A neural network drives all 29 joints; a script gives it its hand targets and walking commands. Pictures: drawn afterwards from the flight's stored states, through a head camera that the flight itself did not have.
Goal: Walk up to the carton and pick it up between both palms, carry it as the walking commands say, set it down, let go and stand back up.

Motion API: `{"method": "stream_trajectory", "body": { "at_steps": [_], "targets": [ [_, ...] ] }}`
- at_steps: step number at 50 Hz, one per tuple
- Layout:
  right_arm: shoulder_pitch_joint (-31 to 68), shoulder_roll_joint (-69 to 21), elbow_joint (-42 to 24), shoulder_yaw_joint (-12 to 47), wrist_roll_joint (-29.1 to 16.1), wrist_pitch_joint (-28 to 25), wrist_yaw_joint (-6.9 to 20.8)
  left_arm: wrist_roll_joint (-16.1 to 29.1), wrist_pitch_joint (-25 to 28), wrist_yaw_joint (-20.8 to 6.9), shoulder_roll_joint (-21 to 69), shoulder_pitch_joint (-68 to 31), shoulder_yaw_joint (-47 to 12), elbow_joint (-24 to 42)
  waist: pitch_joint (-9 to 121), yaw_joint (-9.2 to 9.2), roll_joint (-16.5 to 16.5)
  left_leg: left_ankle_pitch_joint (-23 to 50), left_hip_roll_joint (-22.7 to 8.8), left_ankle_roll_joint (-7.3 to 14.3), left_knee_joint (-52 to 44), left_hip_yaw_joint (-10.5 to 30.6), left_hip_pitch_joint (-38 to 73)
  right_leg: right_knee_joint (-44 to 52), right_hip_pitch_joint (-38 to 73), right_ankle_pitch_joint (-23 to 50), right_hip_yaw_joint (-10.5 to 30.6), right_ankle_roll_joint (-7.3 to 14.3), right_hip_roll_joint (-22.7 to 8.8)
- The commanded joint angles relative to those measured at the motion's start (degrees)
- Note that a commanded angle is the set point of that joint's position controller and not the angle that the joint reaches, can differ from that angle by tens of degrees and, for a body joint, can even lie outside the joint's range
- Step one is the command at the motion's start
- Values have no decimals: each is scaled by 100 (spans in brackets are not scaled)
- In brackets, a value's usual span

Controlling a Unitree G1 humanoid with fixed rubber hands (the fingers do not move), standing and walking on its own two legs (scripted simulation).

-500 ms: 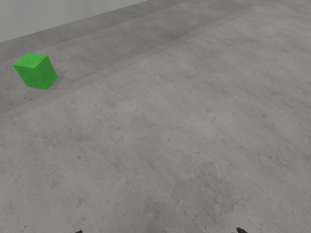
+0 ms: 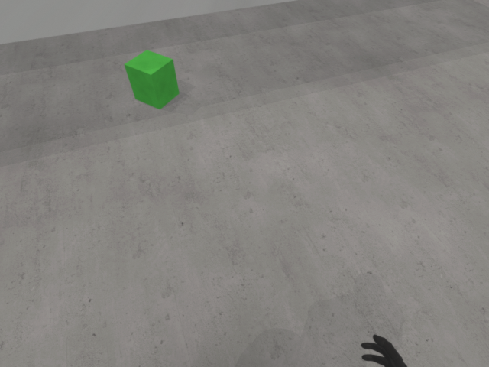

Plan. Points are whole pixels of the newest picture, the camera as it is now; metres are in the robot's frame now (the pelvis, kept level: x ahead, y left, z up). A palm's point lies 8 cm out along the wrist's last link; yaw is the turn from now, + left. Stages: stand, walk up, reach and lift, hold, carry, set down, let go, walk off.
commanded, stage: walk up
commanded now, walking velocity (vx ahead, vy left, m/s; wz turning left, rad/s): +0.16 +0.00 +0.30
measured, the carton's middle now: (153, 79) +1.72 +0.69 -0.64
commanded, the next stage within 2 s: none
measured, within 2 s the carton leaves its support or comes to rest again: neither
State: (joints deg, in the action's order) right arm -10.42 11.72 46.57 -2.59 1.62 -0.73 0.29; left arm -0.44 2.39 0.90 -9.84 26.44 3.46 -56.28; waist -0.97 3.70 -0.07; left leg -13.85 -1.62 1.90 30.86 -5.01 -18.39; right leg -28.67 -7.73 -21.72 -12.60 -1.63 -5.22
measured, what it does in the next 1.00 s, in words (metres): walks ahead: right foot, then left foot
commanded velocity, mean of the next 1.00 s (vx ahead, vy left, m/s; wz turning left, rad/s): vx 0.24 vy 0.01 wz -0.01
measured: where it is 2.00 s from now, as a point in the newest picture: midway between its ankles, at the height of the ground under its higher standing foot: (254, 266)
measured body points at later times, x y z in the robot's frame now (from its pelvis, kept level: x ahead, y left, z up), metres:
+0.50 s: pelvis +0.13 -0.03 +0.00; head +0.16 -0.04 +0.45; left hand +0.23 +0.21 -0.13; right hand +0.07 -0.27 -0.15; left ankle +0.02 +0.10 -0.68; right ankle +0.15 -0.12 -0.73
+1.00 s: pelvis +0.27 +0.02 +0.01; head +0.31 +0.04 +0.46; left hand +0.29 +0.27 -0.15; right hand +0.34 -0.22 -0.12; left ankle +0.28 +0.12 -0.73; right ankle +0.22 -0.10 -0.66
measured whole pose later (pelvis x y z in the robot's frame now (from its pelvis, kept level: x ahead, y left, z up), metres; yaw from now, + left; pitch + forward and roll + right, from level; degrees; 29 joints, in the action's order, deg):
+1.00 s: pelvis +0.27 +0.02 +0.01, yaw -2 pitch +1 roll -1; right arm -13.7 10.6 53.9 -2.5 1.3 -4.5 -1.0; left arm -1.1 1.9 -0.1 -11.1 17.4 3.9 -55.9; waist -4.2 1.9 1.3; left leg -13.4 -2.0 2.0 25.2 -7.6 -12.4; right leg -59.7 -23.8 -21.8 -3.2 -1.2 -3.0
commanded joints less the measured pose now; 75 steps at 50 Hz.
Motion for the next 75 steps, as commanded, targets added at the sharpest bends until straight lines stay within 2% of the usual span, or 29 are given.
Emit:
{"method": "stream_trajectory", "body": {
  "at_steps": [1, 2, 3, 5, 9, 17, 20, 21, 22, 23, 25, 28, 31, 37, 41, 42, 43, 44, 45, 48, 49, 59, 62, 63, 64, 65, 67, 70, 75],
  "targets": [
    [-1635, 1407, 228, -379, -55, -141, -128, 81, 24, 6, -225, -265, 1, 703, 685, -828, -1544, 1215, -2032, 1153, -1268, 2796, 2484, -2474, -2401, -886, 59, -5, 382],
    [-1553, 1188, 237, -371, -92, -114, -174, 75, -48, 55, -431, -725, 74, 747, 481, -863, -1054, 2910, -2325, 1411, -1316, 2926, 1775, -2941, -2227, -1349, 945, 19, 221],
    [-1518, 1124, 344, -386, -64, -116, -174, -4, -34, 13, -430, -651, 58, 717, 308, -708, -803, 1897, -2004, 1452, -1366, 2625, 1834, -3325, -2370, -1262, 1030, 54, 163],
    [-1070, 861, 338, -279, -39, -178, -197, -4, 22, -94, -348, -684, 55, 586, -97, -532, -627, 952, -1660, 1067, -1830, 1911, 1581, -2969, -2480, -361, 1326, 76, 56],
    [-1215, 480, 605, -89, -50, -393, -216, -45, -74, -153, -231, -936, 97, 574, -38, -395, -558, 2533, -1388, 742, -1668, 1047, 1419, -2764, -2138, 568, 1056, 15, 149],
    [-1613, 682, 1000, -109, -20, -324, -212, -44, -159, -146, -21, -1722, 0, 891, -494, -476, -910, 2102, -1334, 649, -1505, 982, 795, -859, -1346, 528, 605, 173, 467],
    [-1524, 725, 982, -127, -62, -273, -186, -28, -29, -65, -264, -903, 80, 687, -64, -60, -592, 1428, -1076, 478, -561, 1063, 198, 257, 220, 911, 555, 317, 441],
    [-1445, 572, 885, -100, -97, -312, -181, -88, 59, -38, -673, -291, 189, 501, 378, 225, 19, 576, -676, 320, 570, 778, -403, 580, 1253, 734, 1290, 532, -266],
    [-1443, 166, 639, -58, -145, -338, -178, -174, 118, -15, -1214, 323, 273, 382, 888, 352, 1293, -1811, -79, 66, 2467, 149, -1525, 1043, 2176, 1106, 3226, 1027, -1914],
    [-1458, 249, 591, -155, -18, -301, -179, -97, 75, -29, -1490, 562, 337, 148, 850, 364, 1325, -2038, -37, -5, 3270, 527, -1930, 1611, 1625, 461, 4331, 1550, -2291],
    [-1155, 373, 613, -130, 69, -263, -139, -74, 98, -50, -907, -510, 233, 309, -271, 24, 591, -1096, -514, -109, 3462, 603, -2068, 1715, 615, 420, 3297, 1396, -1758],
    [-1186, 266, 628, -152, 103, -157, -31, -43, 235, -32, -564, -735, 42, 210, -371, -314, 566, -369, -631, -126, 2939, 404, -1284, 1794, -84, 1622, 1921, 1027, -1092],
    [-755, 114, 502, -87, 59, -105, 17, -4, 326, -43, -563, -330, 39, -1, -378, -285, 632, -101, -462, -122, 2265, 218, -987, 1658, -100, 2798, 1562, 1001, -933],
    [14, 166, 233, 1, -33, -107, 58, -99, 258, -104, -779, 38, 75, -157, -519, -150, 796, -232, -172, -221, 857, -27, -526, 1513, -82, 2410, 1774, 1032, -908],
    [-400, 303, 309, -25, -83, -234, 16, -61, 167, -91, -848, -62, 94, -138, -210, -432, 652, 131, -17, -116, -357, -169, 663, 649, -381, 2504, 1616, 795, -773],
    [-892, 586, 454, -102, -56, -309, -26, -31, 158, -71, -722, -162, 68, -27, 180, -648, 228, 156, -304, -1, -658, 293, 1678, -248, -863, 2468, 1379, 567, -434],
    [-1596, 1130, 547, -237, 29, -371, -84, 28, 172, -60, -358, -346, -21, 265, 877, -914, -819, 151, -1716, 332, -1149, 1697, 2594, -1929, -1515, 1063, 835, 239, 4],
    [-1811, 1558, 670, -389, -24, -323, -103, -8, 129, -59, -254, -432, 13, 402, 780, -966, -1539, -246, -2639, 1018, -1818, 3039, 2774, -2946, -2829, -1018, 631, 151, 571],
    [-1593, 1206, 661, -262, -40, -284, -136, -49, 67, 5, -365, -544, 65, 356, 431, -818, -935, 1704, -2654, 1170, -1679, 2853, 2028, -3554, -2506, -982, 1195, 98, 361],
    [-819, 598, 631, -147, -37, -408, -186, -60, -4, -62, -263, -448, 62, 187, -1, -364, -558, 2807, -1730, 640, -1526, 1087, 1362, -3426, -2232, -59, 1253, 40, -25],
    [-932, 537, 704, -159, -25, -457, -177, -75, -28, -140, -286, -521, 70, 209, 80, -377, -698, 2056, -1554, 574, -1658, 964, 1375, -3341, -2262, 243, 1110, 31, -63],
    [-1619, 722, 1264, -201, -41, -391, -125, -63, -184, -264, -81, -2039, -19, 821, -544, -481, -844, 1406, -1365, 586, -1763, 286, 916, -1045, -1619, 600, 504, 108, 273],
    [-1634, 725, 1346, -184, -126, -286, -132, -101, -80, -140, -205, -1237, 33, 651, -96, -82, -502, 2122, -1135, 361, -369, 145, 587, -59, -280, 1218, 410, 301, 502],
    [-1639, 591, 1289, -141, -174, -292, -145, -186, 8, -110, -576, -624, 144, 478, 348, 186, -85, 1517, -775, 181, 702, -60, 60, 100, 728, 1437, 762, 441, 103],
    [-1603, 322, 1003, -101, -186, -303, -145, -289, 72, -70, -1208, 84, 290, 383, 963, 401, 1158, -1345, -249, -34, 2616, -278, -1070, 434, 1778, 2215, 2732, 823, -1746],
    [-1825, 255, 957, -151, -91, -247, -152, -202, 10, -42, -1647, 319, 356, 272, 1254, 388, 1367, -2032, -4, -135, 3534, 328, -1614, 1088, 1644, 2274, 4242, 1356, -2631],
    [-1441, 419, 984, -179, 0, -170, -105, -161, -27, -58, -1094, -523, 288, 355, 6, 113, 822, -1185, -447, -147, 3859, 517, -1953, 1399, 541, 1048, 3414, 1294, -2016],
    [-1610, 160, 1062, -168, 5, -78, -25, -114, 154, -44, -661, -1200, 36, 426, -239, -396, 986, -395, -573, -170, 3195, 398, -1005, 1450, -341, 2417, 1613, 844, -1144],
    [-571, 136, 647, -77, 26, -46, 72, -52, 301, -64, -743, -516, 45, -39, -396, -221, 680, -135, -432, -285, 1714, 99, -692, 1729, -260, 1980, 1589, 1022, -879]
  ]
}}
